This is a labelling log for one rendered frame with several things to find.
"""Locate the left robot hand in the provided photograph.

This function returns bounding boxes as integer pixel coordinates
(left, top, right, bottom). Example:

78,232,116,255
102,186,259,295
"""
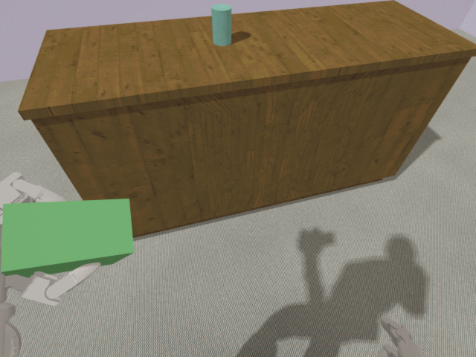
0,172,101,306

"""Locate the left robot forearm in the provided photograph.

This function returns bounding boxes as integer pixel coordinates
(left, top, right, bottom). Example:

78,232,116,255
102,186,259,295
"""
0,303,22,357

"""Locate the right robot hand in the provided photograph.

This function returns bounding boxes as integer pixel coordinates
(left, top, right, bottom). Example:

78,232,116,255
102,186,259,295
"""
377,316,425,357

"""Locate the table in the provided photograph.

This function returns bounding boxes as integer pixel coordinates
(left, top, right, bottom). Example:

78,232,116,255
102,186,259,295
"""
18,0,476,238

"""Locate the sponge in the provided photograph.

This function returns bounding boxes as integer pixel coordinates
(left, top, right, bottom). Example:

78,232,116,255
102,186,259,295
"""
1,199,134,278

